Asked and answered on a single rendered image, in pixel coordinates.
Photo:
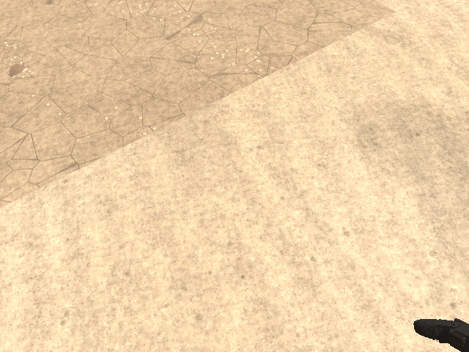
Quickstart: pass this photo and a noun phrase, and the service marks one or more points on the robot right hand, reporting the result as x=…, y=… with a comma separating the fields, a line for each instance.
x=455, y=333

